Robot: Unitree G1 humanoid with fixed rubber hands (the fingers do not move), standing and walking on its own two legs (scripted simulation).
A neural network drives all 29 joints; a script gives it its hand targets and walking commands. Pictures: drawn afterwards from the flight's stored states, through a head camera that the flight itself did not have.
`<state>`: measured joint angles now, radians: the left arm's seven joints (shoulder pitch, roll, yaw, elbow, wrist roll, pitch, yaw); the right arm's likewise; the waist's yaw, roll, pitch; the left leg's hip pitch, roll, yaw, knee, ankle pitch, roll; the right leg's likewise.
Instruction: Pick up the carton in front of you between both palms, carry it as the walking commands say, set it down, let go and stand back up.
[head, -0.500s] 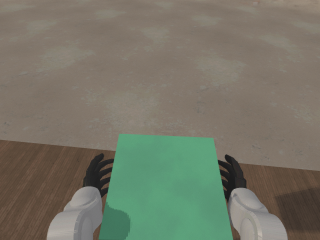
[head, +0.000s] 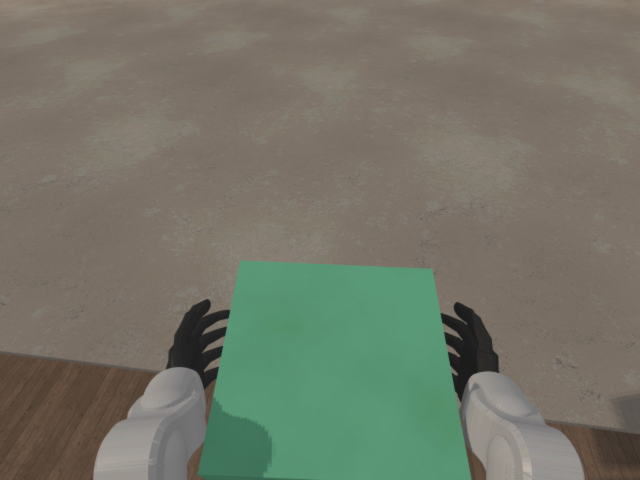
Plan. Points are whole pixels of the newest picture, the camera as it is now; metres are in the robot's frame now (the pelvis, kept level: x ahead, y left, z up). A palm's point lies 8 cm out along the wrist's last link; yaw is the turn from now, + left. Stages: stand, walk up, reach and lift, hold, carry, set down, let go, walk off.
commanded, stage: carry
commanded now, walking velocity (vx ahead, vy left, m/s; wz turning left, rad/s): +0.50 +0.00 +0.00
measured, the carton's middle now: (329, 394) +0.24 +0.00 +0.03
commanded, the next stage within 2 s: none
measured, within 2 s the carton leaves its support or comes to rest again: neither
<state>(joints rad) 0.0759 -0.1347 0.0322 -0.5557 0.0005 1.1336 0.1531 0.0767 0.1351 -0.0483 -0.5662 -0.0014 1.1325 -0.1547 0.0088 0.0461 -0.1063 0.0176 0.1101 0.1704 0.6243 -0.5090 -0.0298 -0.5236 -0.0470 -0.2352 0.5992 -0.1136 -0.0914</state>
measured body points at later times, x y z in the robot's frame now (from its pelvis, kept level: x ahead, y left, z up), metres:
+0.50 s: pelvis +0.32 +0.01 +0.00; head +0.33 +0.03 +0.45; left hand +0.67 +0.15 +0.09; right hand +0.66 -0.16 +0.10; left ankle +0.45 +0.08 -0.71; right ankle +0.13 -0.09 -0.69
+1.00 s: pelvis +0.66 +0.00 -0.04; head +0.67 +0.01 +0.41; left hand +1.00 +0.14 +0.06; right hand +0.99 -0.18 +0.07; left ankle +0.44 +0.08 -0.71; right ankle +0.85 -0.11 -0.74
